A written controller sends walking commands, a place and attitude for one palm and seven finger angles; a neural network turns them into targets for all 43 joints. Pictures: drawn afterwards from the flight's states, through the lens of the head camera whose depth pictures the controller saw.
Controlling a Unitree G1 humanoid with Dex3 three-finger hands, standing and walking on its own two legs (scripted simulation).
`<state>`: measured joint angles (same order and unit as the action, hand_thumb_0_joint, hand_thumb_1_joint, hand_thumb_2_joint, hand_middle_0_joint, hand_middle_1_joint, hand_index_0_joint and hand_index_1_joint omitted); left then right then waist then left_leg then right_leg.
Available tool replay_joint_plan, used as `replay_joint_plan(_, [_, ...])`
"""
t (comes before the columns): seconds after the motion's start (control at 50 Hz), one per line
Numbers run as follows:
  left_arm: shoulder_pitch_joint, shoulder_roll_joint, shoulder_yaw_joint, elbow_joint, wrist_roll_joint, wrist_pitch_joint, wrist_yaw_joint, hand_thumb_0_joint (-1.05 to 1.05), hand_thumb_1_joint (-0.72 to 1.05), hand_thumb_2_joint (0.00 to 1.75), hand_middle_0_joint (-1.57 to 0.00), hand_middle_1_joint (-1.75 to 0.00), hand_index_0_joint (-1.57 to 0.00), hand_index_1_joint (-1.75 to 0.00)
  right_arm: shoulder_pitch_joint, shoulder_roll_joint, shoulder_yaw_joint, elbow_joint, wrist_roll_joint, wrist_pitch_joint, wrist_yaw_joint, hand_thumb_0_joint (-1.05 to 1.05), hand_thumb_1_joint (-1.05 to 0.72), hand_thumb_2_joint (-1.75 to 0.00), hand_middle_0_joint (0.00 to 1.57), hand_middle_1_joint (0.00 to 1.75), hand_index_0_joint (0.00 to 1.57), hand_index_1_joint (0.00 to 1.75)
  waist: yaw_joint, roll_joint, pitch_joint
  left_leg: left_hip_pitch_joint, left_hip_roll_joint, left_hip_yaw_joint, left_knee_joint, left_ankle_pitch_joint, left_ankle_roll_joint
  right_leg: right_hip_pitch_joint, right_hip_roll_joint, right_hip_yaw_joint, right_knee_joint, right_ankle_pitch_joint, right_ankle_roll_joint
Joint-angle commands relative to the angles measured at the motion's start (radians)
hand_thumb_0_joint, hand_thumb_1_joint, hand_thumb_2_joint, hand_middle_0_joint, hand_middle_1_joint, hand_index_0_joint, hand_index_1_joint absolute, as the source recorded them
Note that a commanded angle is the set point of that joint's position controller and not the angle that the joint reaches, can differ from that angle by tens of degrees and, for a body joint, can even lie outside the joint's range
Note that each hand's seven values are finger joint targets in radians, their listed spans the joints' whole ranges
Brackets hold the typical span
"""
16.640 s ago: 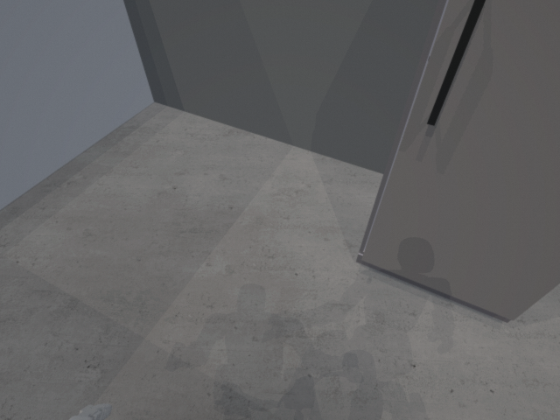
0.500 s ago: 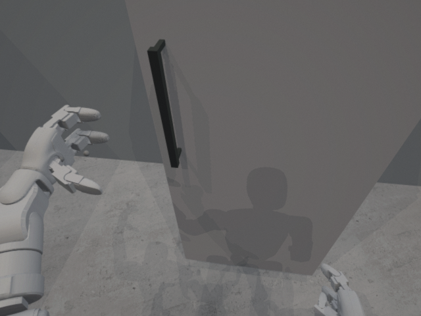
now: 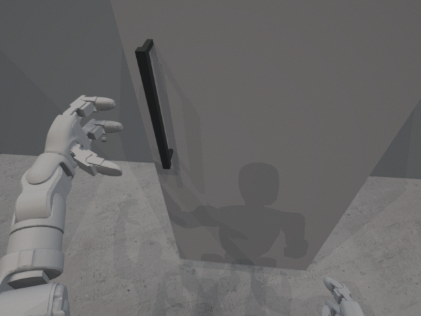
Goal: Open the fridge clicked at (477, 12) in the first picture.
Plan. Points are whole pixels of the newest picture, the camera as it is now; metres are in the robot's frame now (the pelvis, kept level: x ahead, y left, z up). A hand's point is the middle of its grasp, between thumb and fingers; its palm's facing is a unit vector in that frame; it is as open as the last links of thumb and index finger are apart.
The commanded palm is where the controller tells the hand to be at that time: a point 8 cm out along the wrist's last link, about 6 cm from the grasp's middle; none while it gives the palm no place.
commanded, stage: move the hooked fingers beside the handle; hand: left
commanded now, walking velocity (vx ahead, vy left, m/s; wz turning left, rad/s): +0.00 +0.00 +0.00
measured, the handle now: (159, 113) +0.47 +0.13 +0.16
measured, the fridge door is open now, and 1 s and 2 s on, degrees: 0 0 0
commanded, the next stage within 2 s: feel for the door with the fingertips in 1.22 s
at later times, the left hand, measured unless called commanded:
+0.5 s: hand (117, 128) +0.40 +0.20 +0.17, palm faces -0.01 -1.00 -0.02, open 14.0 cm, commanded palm +0.38 +0.25 +0.17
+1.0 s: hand (117, 128) +0.40 +0.20 +0.17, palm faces -0.02 -1.00 -0.02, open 14.0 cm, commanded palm +0.38 +0.25 +0.17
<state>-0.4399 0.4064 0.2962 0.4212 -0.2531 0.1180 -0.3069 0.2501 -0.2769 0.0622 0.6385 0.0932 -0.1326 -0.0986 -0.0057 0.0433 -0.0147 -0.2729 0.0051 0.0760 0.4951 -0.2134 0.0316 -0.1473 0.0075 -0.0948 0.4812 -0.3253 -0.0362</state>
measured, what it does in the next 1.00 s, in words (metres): stands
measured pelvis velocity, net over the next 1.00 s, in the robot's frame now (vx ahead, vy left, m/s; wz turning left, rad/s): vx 0.00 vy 0.00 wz -0.01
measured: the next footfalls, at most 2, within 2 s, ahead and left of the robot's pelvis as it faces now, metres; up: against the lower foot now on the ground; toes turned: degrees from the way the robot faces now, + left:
none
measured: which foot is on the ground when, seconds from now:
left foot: down 0.00-1.00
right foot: down 0.00-1.00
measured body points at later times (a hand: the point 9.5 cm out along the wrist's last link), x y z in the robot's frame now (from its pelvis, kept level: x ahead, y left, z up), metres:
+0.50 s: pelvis +0.00 -0.01 +0.00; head +0.00 -0.02 +0.45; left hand +0.40 +0.25 +0.17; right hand +0.11 -0.27 -0.11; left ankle +0.03 +0.10 -0.74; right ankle -0.04 -0.09 -0.74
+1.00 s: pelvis +0.00 +0.00 +0.00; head +0.00 -0.01 +0.45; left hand +0.40 +0.25 +0.18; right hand +0.12 -0.26 -0.10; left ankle +0.03 +0.10 -0.74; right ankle -0.04 -0.09 -0.74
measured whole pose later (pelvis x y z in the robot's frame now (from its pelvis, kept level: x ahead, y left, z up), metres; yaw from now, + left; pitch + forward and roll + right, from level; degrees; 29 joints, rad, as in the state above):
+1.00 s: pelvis +0.00 +0.00 +0.00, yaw -1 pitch +1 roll +0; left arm -0.58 0.41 0.29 0.64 -0.24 0.02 -0.30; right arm 0.29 -0.28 0.05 0.64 0.09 -0.09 -0.09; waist -0.03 0.04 -0.03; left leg -0.32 0.02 0.08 0.53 -0.23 0.03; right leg -0.20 0.02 -0.09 0.51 -0.33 -0.04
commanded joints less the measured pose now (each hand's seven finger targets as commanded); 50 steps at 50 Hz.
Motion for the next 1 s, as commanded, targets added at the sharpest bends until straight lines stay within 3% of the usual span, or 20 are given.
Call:
replay_joint_plan(0.0, [-0.43,0.254,0.073,-0.164,-0.017,-0.065,0.005,0.0,-0.5,0.3,-0.3,-1.2,-0.3,-1.2,-0.08,-0.128,-0.055,-0.143,-0.001,-0.04,-0.01,0.0,-0.9,-0.9,0.2,0.3,0.2,0.3,-0.014,-0.012,-0.242,0.245,0.006,-0.102,-0.027,0.191,0.024,-0.115,-0.015,0.067,-0.079,0.321,0.015])
replay_joint_plan(0.04, [-0.444,0.261,0.067,-0.119,-0.011,-0.069,0.005,0.0,-0.5,0.3,-0.3,-1.2,-0.3,-1.2,-0.066,-0.134,-0.057,-0.133,-0.001,-0.031,-0.011,0.0,-0.9,-0.9,0.2,0.3,0.2,0.3,-0.018,-0.051,-0.227,0.22,0.01,-0.098,-0.026,0.174,0.026,-0.121,-0.015,0.068,-0.081,0.308,0.018])
replay_joint_plan(0.12, [-0.517,0.271,0.07,-0.124,-0.005,-0.099,0.009,0.0,-0.5,0.3,-0.3,-1.2,-0.3,-1.2,-0.062,-0.13,-0.058,-0.138,-0.002,-0.029,-0.007,0.0,-0.9,-0.9,0.2,0.3,0.2,0.3,-0.021,0.027,-0.271,0.247,0.003,-0.1,-0.013,0.201,0.024,-0.114,-0.016,0.076,-0.069,0.338,0.014])
replay_joint_plan(0.14, [-0.503,0.294,0.09,-0.102,-0.004,-0.107,0.008,0.0,-0.5,0.3,-0.3,-1.2,-0.3,-1.2,-0.051,-0.135,-0.063,-0.129,-0.004,-0.025,-0.006,0.0,-0.9,-0.9,0.2,0.3,0.2,0.3,-0.02,-0.033,-0.285,0.238,0.006,-0.095,-0.006,0.215,0.03,-0.095,-0.017,0.077,-0.07,0.363,0.017])
replay_joint_plan(0.16, [-0.503,0.309,0.107,-0.094,-0.007,-0.113,0.006,0.0,-0.5,0.3,-0.3,-1.2,-0.3,-1.2,-0.05,-0.137,-0.064,-0.131,-0.005,-0.024,-0.006,0.0,-0.9,-0.9,0.2,0.3,0.2,0.3,-0.015,-0.021,-0.294,0.226,0.003,-0.093,-0.005,0.224,0.03,-0.081,-0.019,0.081,-0.061,0.388,0.018])
replay_joint_plan(0.22, [-0.511,0.273,0.078,-0.067,-0.009,-0.122,-0.008,0.0,-0.5,0.3,-0.3,-1.2,-0.3,-1.2,-0.046,-0.133,-0.065,-0.133,-0.003,-0.021,-0.003,0.0,-0.9,-0.9,0.2,0.3,0.2,0.3,-0.021,0.006,-0.281,0.23,0.0,-0.086,0.003,0.232,0.029,-0.098,-0.018,0.081,-0.055,0.408,0.019])
replay_joint_plan(0.26, [-0.498,0.282,0.085,-0.03,-0.009,-0.121,-0.011,0.0,-0.5,0.3,-0.3,-1.2,-0.3,-1.2,-0.035,-0.14,-0.068,-0.127,-0.001,-0.013,-0.001,0.0,-0.9,-0.9,0.2,0.3,0.2,0.3,-0.021,-0.042,-0.268,0.202,0.003,-0.081,0.002,0.225,0.032,-0.093,-0.019,0.083,-0.054,0.42,0.025])
replay_joint_plan(0.32, [-0.536,0.279,0.074,-0.027,-0.008,-0.123,-0.013,0.0,-0.5,0.3,-0.3,-1.2,-0.3,-1.2,-0.026,-0.142,-0.071,-0.128,0.0,-0.009,0.0,0.0,-0.9,-0.9,0.2,0.3,0.2,0.3,-0.027,-0.005,-0.275,0.207,0.0,-0.083,0.008,0.22,0.03,-0.111,-0.018,0.083,-0.051,0.406,0.022])
replay_joint_plan(0.34, [-0.523,0.298,0.09,-0.024,-0.007,-0.129,-0.009,0.0,-0.5,0.3,-0.3,-1.2,-0.3,-1.2,-0.021,-0.145,-0.074,-0.127,-0.002,-0.007,0.002,0.0,-0.9,-0.9,0.2,0.3,0.2,0.3,-0.021,-0.055,-0.28,0.197,0.003,-0.081,0.013,0.228,0.033,-0.095,-0.021,0.084,-0.048,0.422,0.025])
replay_joint_plan(0.4, [-0.602,0.258,0.048,-0.013,-0.006,-0.138,-0.005,0.0,-0.5,0.3,-0.3,-1.2,-0.3,-1.2,-0.018,-0.141,-0.072,-0.122,0.001,-0.003,0.0,0.0,-0.9,-0.9,0.2,0.3,0.2,0.3,-0.042,-0.015,-0.267,0.205,0.0,-0.082,0.011,0.196,0.032,-0.133,-0.015,0.086,-0.054,0.38,0.025])
replay_joint_plan(0.44, [-0.556,0.329,0.112,0.034,-0.001,-0.146,0.003,0.0,-0.5,0.3,-0.3,-1.2,-0.3,-1.2,-0.004,-0.151,-0.076,-0.113,-0.003,0.001,0.0,0.0,-0.9,-0.9,0.2,0.3,0.2,0.3,-0.024,-0.061,-0.269,0.183,0.004,-0.081,0.013,0.187,0.035,-0.118,-0.016,0.09,-0.056,0.369,0.027])
replay_joint_plan(0.5, [-0.582,0.308,0.093,0.019,0.004,-0.16,0.0,0.0,-0.5,0.3,-0.3,-1.2,-0.3,-1.2,-0.008,-0.143,-0.073,-0.122,-0.003,0.002,0.001,0.0,-0.9,-0.9,0.2,0.3,0.2,0.3,-0.027,0.0,-0.299,0.196,0.0,-0.082,0.013,0.201,0.033,-0.105,-0.017,0.093,-0.046,0.39,0.024])
replay_joint_plan(0.54, [-0.538,0.355,0.134,0.041,0.002,-0.168,-0.002,0.0,-0.5,0.3,-0.3,-1.2,-0.3,-1.2,0.0,-0.151,-0.075,-0.123,-0.006,0.008,0.002,0.0,-0.9,-0.9,0.2,0.3,0.2,0.3,-0.014,-0.059,-0.302,0.171,0.003,-0.078,0.015,0.216,0.037,-0.074,-0.02,0.094,-0.041,0.423,0.028])
replay_joint_plan(0.58, [-0.55,0.327,0.109,0.009,0.001,-0.171,-0.013,0.0,-0.5,0.3,-0.3,-1.2,-0.3,-1.2,-0.013,-0.143,-0.072,-0.136,-0.001,0.007,0.003,0.0,-0.9,-0.9,0.2,0.3,0.2,0.3,-0.016,0.008,-0.308,0.183,-0.001,-0.073,0.01,0.216,0.033,-0.077,-0.019,0.096,-0.038,0.427,0.026])
replay_joint_plan(0.62, [-0.557,0.293,0.079,0.01,-0.002,-0.169,-0.019,0.0,-0.5,0.3,-0.3,-1.2,-0.3,-1.2,-0.011,-0.143,-0.073,-0.136,0.001,0.006,0.002,0.0,-0.9,-0.9,0.2,0.3,0.2,0.3,-0.027,0.013,-0.28,0.199,0.003,-0.081,0.01,0.202,0.031,-0.119,-0.011,0.085,-0.045,0.38,0.021])
replay_joint_plan(0.74, [-0.576,0.281,0.067,0.017,-0.009,-0.153,-0.012,0.0,-0.5,0.3,-0.3,-1.2,-0.3,-1.2,-0.005,-0.148,-0.074,-0.128,0.003,0.007,0.0,0.0,-0.9,-0.9,0.2,0.3,0.2,0.3,-0.035,-0.039,-0.256,0.19,0.006,-0.082,0.01,0.18,0.035,-0.139,-0.01,0.084,-0.054,0.348,0.023])
replay_joint_plan(0.82, [-0.605,0.299,0.083,-0.011,0.0,-0.165,0.001,0.0,-0.5,0.3,-0.3,-1.2,-0.3,-1.2,-0.009,-0.144,-0.072,-0.13,0.0,0.003,0.0,0.0,-0.9,-0.9,0.2,0.3,0.2,0.3,-0.031,0.007,-0.287,0.209,0.004,-0.091,0.008,0.183,0.031,-0.137,-0.008,0.086,-0.051,0.335,0.018])
replay_joint_plan(0.86, [-0.611,0.267,0.052,-0.047,0.001,-0.173,0.005,0.0,-0.5,0.3,-0.3,-1.2,-0.3,-1.2,-0.016,-0.14,-0.069,-0.133,0.0,0.002,0.002,0.0,-0.9,-0.9,0.2,0.3,0.2,0.3,-0.034,0.025,-0.309,0.237,0.005,-0.093,0.008,0.205,0.032,-0.135,-0.007,0.084,-0.048,0.346,0.017])
replay_joint_plan(0.94, [-0.583,0.249,0.047,-0.003,-0.003,-0.159,0.01,0.0,-0.5,0.3,-0.3,-1.2,-0.3,-1.2,-0.013,-0.144,-0.071,-0.126,-0.001,0.002,0.001,0.0,-0.9,-0.9,0.2,0.3,0.2,0.3,-0.03,-0.031,-0.276,0.224,0.012,-0.097,0.003,0.182,0.031,-0.149,-0.006,0.076,-0.055,0.315,0.016])
replay_joint_plan(0.98, [-0.587,0.237,0.036,-0.002,0.002,-0.147,0.017,0.0,-0.5,0.3,-0.3,-1.2,-0.3,-1.2,-0.02,-0.14,-0.066,-0.131,0.001,0.003,0.002,0.0,-0.9,-0.9,0.2,0.3,0.2,0.3,-0.029,-0.001,-0.264,0.224,0.01,-0.102,-0.004,0.178,0.027,-0.157,-0.005,0.074,-0.056,0.307,0.013])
